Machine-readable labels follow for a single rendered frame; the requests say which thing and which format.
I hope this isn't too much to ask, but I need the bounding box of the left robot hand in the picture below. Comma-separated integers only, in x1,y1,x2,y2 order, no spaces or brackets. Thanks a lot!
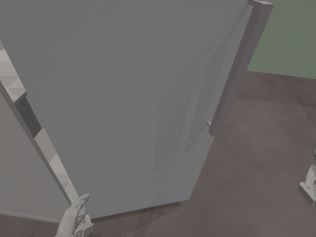
56,194,94,237

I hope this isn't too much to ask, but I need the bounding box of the handle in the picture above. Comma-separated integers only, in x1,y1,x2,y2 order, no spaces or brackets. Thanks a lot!
206,0,275,137

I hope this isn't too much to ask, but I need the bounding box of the fridge door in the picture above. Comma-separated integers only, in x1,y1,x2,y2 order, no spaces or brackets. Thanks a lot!
0,0,271,219

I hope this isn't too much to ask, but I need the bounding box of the right robot hand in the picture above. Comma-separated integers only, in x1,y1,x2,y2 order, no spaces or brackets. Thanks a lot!
298,149,316,206

